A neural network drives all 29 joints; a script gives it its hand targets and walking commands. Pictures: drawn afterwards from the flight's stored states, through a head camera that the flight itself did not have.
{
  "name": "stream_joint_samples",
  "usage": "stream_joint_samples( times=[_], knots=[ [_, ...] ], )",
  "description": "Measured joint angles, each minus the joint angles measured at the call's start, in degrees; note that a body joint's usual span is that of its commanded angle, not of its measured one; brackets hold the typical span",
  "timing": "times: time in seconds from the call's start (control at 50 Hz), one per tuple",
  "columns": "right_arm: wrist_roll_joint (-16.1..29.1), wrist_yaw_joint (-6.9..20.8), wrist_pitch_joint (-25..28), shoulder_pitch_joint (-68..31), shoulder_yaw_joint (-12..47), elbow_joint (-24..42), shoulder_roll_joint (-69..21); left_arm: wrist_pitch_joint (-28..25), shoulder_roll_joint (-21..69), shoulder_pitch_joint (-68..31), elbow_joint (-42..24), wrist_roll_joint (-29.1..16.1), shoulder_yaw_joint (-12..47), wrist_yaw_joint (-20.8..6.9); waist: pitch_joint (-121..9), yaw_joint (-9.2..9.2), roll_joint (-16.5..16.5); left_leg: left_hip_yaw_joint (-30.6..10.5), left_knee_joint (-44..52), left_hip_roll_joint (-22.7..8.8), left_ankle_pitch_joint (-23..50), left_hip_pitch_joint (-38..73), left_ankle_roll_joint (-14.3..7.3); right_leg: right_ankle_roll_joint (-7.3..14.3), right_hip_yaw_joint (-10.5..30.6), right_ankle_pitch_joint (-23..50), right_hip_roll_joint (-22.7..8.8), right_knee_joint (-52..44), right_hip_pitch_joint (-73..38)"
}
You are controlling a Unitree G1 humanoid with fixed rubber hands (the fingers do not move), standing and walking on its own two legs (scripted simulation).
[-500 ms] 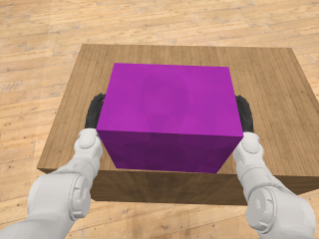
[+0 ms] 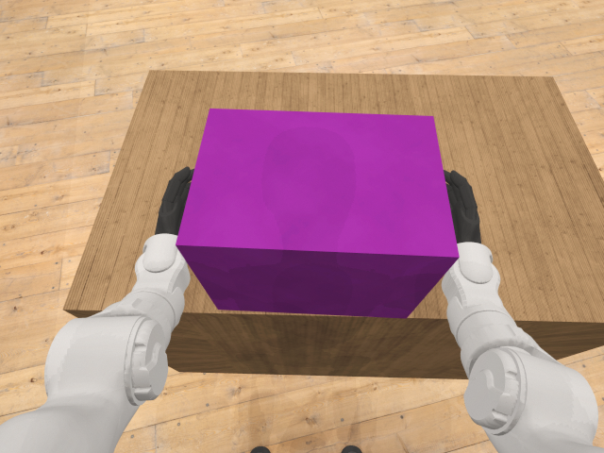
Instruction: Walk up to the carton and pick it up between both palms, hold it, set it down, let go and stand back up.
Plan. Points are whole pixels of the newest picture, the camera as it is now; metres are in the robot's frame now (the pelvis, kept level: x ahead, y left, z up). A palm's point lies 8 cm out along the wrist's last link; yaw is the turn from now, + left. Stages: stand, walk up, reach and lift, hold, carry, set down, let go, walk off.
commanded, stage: set down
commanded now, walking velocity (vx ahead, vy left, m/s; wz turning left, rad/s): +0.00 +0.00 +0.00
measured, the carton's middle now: (315, 221) +0.45 +0.00 -0.01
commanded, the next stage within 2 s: none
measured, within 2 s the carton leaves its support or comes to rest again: neither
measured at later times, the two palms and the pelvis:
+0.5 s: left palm (176, 221) +0.44 +0.20 +0.00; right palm (457, 228) +0.44 -0.20 +0.00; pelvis +0.00 +0.00 -0.01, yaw -1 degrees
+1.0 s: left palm (158, 214) +0.44 +0.22 +0.02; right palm (511, 218) +0.44 -0.26 +0.03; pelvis -0.02 -0.01 -0.04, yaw -1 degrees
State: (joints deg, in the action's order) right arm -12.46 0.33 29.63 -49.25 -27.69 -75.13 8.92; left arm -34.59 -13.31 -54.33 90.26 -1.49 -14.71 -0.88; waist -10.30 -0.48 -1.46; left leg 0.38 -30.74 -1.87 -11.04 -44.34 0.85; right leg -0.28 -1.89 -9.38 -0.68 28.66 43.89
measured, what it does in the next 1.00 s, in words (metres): stands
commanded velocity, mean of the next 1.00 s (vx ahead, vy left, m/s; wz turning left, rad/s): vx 0.00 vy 0.00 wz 0.00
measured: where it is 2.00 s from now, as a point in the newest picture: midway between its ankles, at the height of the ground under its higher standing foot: outside the picture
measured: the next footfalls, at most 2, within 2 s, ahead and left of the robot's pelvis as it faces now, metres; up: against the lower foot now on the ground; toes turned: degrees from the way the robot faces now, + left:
none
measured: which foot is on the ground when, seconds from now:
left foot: down 0.00-1.00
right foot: down 0.00-1.00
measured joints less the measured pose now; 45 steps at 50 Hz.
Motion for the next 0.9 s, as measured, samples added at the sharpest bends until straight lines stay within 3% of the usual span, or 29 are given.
stream_joint_samples(
  times=[0.12, 0.38, 0.46, 0.62, 0.76, 0.9],
  knots=[
    [0.4, 0.2, 0.0, -1.1, -0.2, -1.3, 0.0, 0.2, -0.6, -0.6, 0.3, 0.2, 0.2, 0.2, 0.9, -0.58, 0.0, -0.2, 0.2, 0.0, 0.1, 0.4, 0.1, 0.1, -0.4, 0.0, -0.1, -0.2, -0.5],
    [3.6, -0.6, 1.7, -2.0, 3.2, -4.2, 1.1, -0.5, -0.7, -0.8, 1.1, -0.1, 1.2, 0.4, -1.1, 0.35, -0.7, 0.4, -3.0, -0.5, -1.7, -2.7, 0.0, -0.1, 0.1, -1.3, 0.3, 2.3, 2.6],
    [9.5, -0.9, 1.5, -3.8, 10.5, -8.0, 3.4, -0.2, -0.5, -1.8, 2.1, -2.8, 4.2, 0.6, -2.3, 1.18, -0.3, 0.9, -4.2, -0.7, -2.2, -4.6, -0.2, -0.2, 0.5, -1.4, 0.4, 3.3, 4.6],
    [30.0, -1.2, -3.1, -7.3, 30.7, -10.9, 6.2, 5.1, -1.4, -3.6, 0.1, -15.6, 17.6, 3.1, -7.6, 1.41, -0.6, 0.4, -10.3, -1.2, -4.6, -12.3, -0.1, -0.3, 0.4, -3.1, 0.9, 8.2, 11.7],
    [38.1, -0.2, -5.4, -9.9, 34.9, -10.6, 10.4, 9.5, -2.4, -5.3, -2.4, -19.2, 21.9, 2.8, -7.5, 2.42, -1.5, -0.5, -14.6, -1.6, -6.3, -14.3, 0.1, -0.1, -0.1, -4.5, 1.4, 11.8, 13.3],
    [41.4, 1.1, -9.2, -9.3, 38.6, -11.3, 14.1, 11.7, -4.1, -5.5, -1.8, -22.2, 24.7, 1.3, -6.5, 2.54, -0.3, -0.6, -15.5, -1.7, -6.3, -13.7, 0.6, 0.5, 0.1, -5.1, 1.5, 14.1, 13.6]
  ],
)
